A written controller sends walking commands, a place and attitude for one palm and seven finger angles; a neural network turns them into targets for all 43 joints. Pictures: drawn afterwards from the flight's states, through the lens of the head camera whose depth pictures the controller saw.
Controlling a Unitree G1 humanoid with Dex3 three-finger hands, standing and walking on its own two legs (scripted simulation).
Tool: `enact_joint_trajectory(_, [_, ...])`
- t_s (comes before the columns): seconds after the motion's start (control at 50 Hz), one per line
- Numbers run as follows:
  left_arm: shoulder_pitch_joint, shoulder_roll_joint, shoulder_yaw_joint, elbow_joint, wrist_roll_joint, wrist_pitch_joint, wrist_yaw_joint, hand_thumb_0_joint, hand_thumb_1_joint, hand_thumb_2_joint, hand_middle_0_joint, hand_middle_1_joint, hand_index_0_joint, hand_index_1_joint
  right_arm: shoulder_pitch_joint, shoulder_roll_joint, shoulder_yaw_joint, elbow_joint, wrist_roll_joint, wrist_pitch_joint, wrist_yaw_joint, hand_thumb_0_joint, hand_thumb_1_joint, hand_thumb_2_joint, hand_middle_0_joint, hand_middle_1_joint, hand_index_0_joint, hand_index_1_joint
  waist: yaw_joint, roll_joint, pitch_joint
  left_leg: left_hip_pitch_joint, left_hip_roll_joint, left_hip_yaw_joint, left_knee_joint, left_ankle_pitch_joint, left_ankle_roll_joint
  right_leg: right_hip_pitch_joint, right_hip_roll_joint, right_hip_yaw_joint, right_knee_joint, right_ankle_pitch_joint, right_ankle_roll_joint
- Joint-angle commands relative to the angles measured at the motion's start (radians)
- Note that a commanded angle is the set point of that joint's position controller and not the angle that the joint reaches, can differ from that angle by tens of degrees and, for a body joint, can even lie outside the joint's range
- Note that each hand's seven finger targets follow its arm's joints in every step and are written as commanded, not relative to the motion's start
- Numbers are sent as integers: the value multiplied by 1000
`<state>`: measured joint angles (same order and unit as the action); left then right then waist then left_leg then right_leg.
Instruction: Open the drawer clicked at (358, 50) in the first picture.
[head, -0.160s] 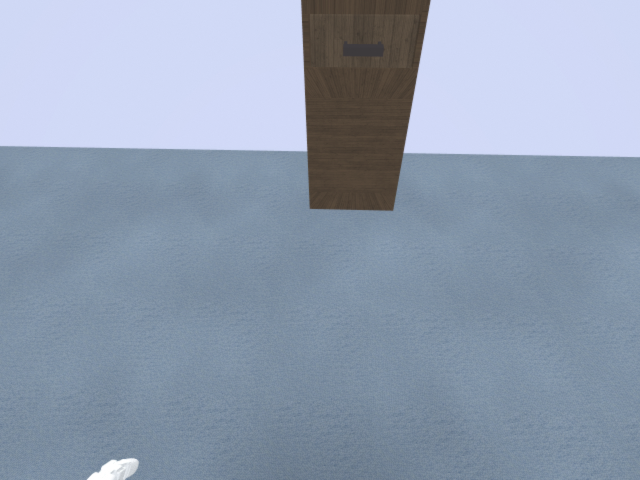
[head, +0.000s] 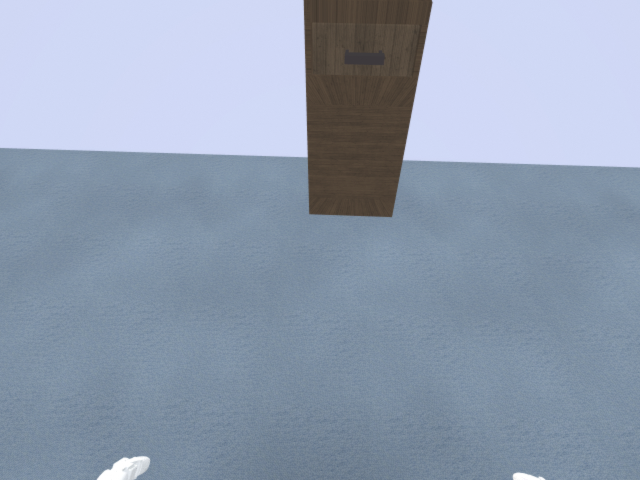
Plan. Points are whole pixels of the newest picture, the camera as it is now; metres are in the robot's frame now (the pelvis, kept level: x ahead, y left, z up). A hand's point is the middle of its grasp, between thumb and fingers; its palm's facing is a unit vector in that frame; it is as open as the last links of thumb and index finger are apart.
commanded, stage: stand and wait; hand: left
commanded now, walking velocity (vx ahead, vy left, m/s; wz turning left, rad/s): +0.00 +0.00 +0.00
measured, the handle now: (364, 55) +1.34 -0.07 -0.02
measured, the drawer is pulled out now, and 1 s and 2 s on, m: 0.00 0.00 0.00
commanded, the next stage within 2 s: look at it before walking up in 0.86 s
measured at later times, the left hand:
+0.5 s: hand out of the picture +0.05 +0.26 -0.15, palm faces -0.02 -0.94 -0.34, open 7.4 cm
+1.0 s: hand out of the picture +0.05 +0.26 -0.15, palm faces -0.03 -0.94 -0.33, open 7.4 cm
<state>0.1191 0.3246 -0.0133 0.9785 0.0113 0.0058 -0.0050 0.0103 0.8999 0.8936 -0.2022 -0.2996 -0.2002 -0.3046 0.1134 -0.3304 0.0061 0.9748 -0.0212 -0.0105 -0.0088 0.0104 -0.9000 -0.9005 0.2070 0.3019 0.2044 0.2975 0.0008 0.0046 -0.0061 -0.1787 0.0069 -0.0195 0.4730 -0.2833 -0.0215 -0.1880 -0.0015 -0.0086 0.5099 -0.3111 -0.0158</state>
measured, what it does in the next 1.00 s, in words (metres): stands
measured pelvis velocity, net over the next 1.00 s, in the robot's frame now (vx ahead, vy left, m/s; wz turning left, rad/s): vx -0.02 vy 0.01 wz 0.00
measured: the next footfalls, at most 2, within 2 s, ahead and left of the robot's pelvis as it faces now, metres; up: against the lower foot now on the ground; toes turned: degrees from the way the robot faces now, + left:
none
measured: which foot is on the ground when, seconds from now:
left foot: down 0.00-1.00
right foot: down 0.00-1.00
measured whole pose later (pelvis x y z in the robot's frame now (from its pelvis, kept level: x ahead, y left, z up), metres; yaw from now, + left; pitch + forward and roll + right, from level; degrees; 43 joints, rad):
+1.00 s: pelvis -0.02 +0.01 +0.01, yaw +0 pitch -1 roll +0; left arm 0.14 0.34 -0.01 1.09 0.01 0.00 -0.01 0.01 0.90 0.89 -0.20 -0.30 -0.20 -0.30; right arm 0.13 -0.34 0.01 1.11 -0.01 -0.02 0.00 0.01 -0.90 -0.90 0.21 0.30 0.20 0.30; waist 0.00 0.00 0.02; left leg -0.15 0.00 -0.01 0.37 -0.20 -0.01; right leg -0.15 -0.01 0.00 0.39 -0.21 0.00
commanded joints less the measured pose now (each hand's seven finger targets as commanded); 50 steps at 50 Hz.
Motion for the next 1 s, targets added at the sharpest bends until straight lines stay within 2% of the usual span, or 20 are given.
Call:
enact_joint_trajectory(0.0, [-36,222,57,-56,-2,-28,20,0,900,900,-200,-300,-200,-300,-47,-199,-53,-53,2,-26,-16,0,-900,-900,200,300,200,300,2,-12,-57,28,98,-60,-56,321,53,30,-112,93,-89,321,-30])
enact_joint_trajectory(0.44, [-20,226,51,24,-3,-29,14,0,900,900,-200,-300,-200,-300,-35,-211,-44,36,10,-27,-11,0,-900,-900,200,300,200,300,4,-14,-40,38,107,-79,-122,232,50,44,-118,105,-167,216,-23])
enact_joint_trajectory(0.58, [-17,224,48,40,-2,-27,13,0,900,900,-200,-300,-200,-300,-34,-213,-41,54,11,-27,-8,0,-900,-900,200,300,200,300,6,-16,-7,24,108,-86,-147,187,51,27,-116,109,-187,154,-19])
enact_joint_trajectory(0.78, [-17,221,46,45,0,-25,12,0,900,900,-200,-300,-200,-300,-30,-214,-41,64,11,-28,-6,0,-900,-900,200,300,200,300,5,-8,6,12,107,-93,-164,159,50,18,-111,113,-196,123,-14])
enact_joint_trajectory(0.98, [-13,220,45,47,0,-28,14,0,900,900,-200,-300,-200,-300,-27,-216,-40,69,13,-31,-7,0,-900,-900,200,300,200,300,4,-4,-34,43,114,-90,-159,227,51,43,-114,105,-185,199,-14])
